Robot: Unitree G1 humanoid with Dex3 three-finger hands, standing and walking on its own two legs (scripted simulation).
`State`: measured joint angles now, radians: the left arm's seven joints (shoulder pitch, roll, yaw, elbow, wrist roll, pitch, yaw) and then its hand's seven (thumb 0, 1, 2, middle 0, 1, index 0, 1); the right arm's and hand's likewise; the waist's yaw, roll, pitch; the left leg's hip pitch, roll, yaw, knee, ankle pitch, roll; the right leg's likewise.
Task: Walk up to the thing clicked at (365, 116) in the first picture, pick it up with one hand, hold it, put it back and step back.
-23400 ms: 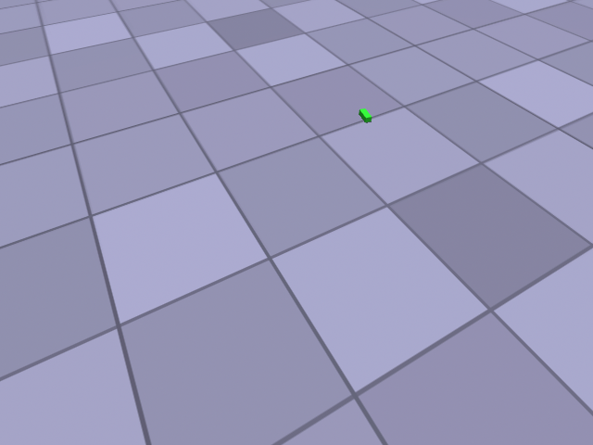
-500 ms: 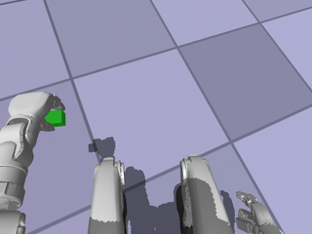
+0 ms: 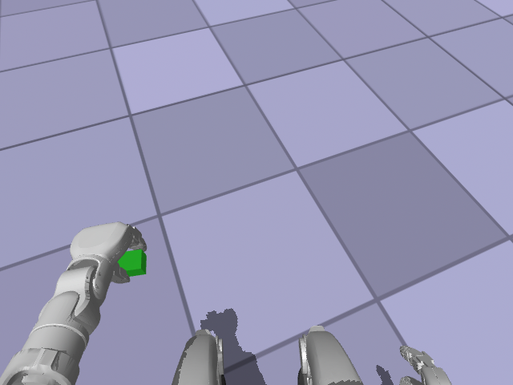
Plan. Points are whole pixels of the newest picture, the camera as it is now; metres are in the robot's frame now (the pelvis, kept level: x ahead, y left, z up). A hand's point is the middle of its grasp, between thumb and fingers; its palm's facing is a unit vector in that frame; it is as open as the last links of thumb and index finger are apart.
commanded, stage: lift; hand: left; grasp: from above
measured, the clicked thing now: (118, 265) +0.35 +0.26 -0.10
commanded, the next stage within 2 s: hold in 0.42 s
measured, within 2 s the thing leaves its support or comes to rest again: neither
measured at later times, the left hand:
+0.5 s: hand (112, 234) +0.35 +0.23 +0.01, palm faces -0.43 -0.11 -0.90, open 6.7 cm
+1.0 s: hand (107, 208) +0.38 +0.22 +0.05, palm faces -0.44 -0.09 -0.89, open 6.7 cm
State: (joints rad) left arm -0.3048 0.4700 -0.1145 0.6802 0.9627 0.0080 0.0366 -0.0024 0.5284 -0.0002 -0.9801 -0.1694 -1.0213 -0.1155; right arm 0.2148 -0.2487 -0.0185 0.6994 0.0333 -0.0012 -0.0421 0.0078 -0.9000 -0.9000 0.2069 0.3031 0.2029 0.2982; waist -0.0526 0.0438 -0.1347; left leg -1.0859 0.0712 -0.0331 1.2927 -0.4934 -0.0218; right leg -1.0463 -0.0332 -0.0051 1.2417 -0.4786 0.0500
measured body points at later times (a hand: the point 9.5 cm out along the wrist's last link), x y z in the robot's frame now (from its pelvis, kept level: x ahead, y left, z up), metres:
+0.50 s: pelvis +0.04 +0.00 +0.08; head +0.08 -0.01 +0.53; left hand +0.37 +0.23 +0.07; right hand +0.14 -0.26 -0.04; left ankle +0.07 +0.13 -0.62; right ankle +0.07 -0.15 -0.62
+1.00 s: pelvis +0.07 +0.00 +0.10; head +0.09 -0.02 +0.55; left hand +0.39 +0.23 +0.11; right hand +0.18 -0.26 -0.02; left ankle +0.07 +0.13 -0.62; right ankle +0.07 -0.15 -0.62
